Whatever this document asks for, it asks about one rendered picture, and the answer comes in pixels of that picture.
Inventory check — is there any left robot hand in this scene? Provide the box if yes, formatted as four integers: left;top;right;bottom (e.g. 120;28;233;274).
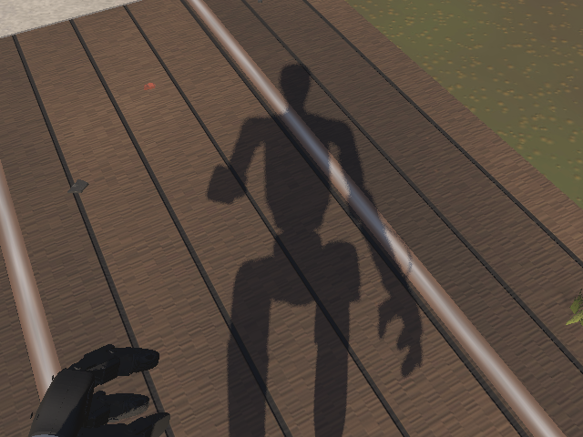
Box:
28;344;170;437

